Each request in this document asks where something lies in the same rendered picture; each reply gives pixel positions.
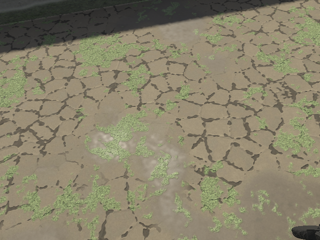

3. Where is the robot right hand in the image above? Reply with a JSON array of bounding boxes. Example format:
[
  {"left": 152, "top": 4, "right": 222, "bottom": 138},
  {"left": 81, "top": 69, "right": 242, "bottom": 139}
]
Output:
[{"left": 291, "top": 224, "right": 320, "bottom": 240}]

